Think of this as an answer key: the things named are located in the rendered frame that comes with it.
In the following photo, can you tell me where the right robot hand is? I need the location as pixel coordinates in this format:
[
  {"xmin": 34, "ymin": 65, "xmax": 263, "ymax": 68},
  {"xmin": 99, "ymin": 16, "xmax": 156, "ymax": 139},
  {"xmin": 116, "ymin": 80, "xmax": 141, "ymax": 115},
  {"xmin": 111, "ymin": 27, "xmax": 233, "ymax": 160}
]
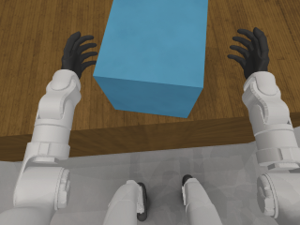
[{"xmin": 227, "ymin": 27, "xmax": 270, "ymax": 80}]

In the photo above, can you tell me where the left robot upper arm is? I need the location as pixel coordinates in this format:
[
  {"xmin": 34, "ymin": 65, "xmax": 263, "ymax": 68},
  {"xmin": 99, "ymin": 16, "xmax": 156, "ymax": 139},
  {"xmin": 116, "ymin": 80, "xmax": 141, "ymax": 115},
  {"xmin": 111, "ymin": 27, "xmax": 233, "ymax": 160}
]
[{"xmin": 0, "ymin": 166, "xmax": 71, "ymax": 225}]

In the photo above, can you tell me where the robot right thigh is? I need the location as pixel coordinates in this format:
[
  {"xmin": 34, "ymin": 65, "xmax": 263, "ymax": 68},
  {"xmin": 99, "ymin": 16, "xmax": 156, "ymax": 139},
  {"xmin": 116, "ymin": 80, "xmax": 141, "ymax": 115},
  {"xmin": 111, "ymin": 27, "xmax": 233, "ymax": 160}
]
[{"xmin": 182, "ymin": 182, "xmax": 222, "ymax": 225}]

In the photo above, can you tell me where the right robot forearm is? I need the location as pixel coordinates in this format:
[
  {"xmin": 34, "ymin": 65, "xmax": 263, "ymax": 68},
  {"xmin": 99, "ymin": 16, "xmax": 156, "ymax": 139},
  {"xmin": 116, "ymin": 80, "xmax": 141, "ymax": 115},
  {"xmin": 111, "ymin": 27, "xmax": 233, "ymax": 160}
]
[{"xmin": 242, "ymin": 71, "xmax": 300, "ymax": 173}]

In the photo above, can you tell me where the left robot forearm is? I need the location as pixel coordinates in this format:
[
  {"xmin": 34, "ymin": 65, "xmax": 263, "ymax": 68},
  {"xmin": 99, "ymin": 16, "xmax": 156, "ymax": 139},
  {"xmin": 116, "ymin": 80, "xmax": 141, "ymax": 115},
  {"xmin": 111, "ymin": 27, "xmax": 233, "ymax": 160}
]
[{"xmin": 12, "ymin": 69, "xmax": 82, "ymax": 206}]

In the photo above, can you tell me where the left robot hand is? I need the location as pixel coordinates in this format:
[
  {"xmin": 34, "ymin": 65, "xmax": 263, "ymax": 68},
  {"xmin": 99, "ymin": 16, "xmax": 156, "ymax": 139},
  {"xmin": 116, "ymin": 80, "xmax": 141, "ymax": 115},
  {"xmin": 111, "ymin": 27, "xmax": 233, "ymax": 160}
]
[{"xmin": 61, "ymin": 31, "xmax": 98, "ymax": 79}]

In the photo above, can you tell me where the carton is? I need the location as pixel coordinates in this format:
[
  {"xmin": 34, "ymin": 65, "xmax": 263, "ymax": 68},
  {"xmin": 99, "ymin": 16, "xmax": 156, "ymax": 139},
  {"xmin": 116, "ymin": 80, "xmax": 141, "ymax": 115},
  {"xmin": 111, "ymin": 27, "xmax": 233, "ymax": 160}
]
[{"xmin": 93, "ymin": 0, "xmax": 208, "ymax": 118}]

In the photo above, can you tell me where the robot left foot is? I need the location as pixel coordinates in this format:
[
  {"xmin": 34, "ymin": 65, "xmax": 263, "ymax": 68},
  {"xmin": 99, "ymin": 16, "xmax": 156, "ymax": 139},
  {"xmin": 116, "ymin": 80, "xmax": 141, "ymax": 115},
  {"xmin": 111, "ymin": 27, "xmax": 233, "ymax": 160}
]
[{"xmin": 137, "ymin": 182, "xmax": 147, "ymax": 222}]

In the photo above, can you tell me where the pedestal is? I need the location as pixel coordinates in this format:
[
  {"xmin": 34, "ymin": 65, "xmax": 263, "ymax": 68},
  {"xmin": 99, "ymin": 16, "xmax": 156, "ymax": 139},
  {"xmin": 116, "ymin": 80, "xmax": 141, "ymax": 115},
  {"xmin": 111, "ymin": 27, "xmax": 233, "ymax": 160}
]
[{"xmin": 0, "ymin": 0, "xmax": 300, "ymax": 162}]

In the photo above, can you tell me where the right robot upper arm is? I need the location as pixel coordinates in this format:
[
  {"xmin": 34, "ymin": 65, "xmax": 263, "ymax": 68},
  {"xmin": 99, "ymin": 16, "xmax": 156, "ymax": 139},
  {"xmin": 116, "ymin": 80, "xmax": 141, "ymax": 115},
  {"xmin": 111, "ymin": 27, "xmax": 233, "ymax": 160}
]
[{"xmin": 257, "ymin": 172, "xmax": 300, "ymax": 225}]

